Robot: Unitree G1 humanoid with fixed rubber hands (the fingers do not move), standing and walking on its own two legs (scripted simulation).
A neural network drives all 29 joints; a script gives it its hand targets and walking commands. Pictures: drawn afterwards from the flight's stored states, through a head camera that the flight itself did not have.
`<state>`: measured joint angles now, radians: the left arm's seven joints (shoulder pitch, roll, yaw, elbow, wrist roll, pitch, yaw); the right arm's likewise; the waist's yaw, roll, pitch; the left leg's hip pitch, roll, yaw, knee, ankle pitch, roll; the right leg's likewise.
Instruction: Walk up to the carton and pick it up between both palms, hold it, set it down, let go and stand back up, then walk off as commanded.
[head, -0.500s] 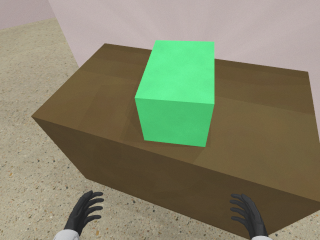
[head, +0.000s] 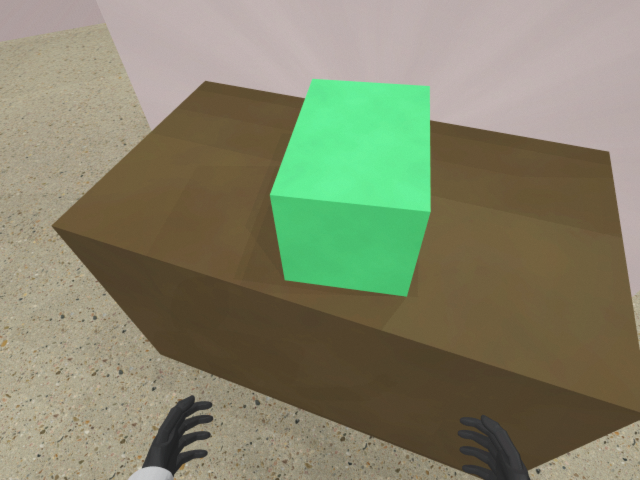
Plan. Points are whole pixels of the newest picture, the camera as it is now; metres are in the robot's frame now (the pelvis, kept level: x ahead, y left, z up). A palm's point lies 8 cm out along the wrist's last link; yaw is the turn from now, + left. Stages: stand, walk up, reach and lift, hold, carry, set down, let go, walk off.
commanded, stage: let go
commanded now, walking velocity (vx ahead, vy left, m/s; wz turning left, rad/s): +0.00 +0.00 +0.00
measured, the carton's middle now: (357, 182) +0.60 -0.03 -0.01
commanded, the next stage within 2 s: stand in 0.28 s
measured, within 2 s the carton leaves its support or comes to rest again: neither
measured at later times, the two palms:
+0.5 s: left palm (167, 475) +0.15 +0.23 -0.10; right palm out of the picture +0.14 -0.24 -0.07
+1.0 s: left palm out of the picture +0.12 +0.28 -0.08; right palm out of the picture +0.12 -0.26 -0.10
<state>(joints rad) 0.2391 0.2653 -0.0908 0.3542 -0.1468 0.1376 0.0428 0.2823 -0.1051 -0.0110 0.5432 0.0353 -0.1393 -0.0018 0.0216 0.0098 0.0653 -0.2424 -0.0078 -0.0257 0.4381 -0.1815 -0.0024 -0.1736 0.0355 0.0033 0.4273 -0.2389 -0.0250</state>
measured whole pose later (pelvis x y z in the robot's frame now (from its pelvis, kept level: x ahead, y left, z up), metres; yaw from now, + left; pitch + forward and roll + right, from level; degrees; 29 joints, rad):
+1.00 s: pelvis +0.01 +0.00 +0.00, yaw +0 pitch +0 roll +0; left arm 0.23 0.40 -0.09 0.73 -0.07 -0.03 -0.01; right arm 0.25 -0.29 -0.02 0.77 -0.03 -0.02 0.01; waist 0.02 0.01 -0.01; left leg -0.24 -0.01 -0.03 0.45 -0.20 0.00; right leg -0.17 0.04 0.00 0.43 -0.26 -0.03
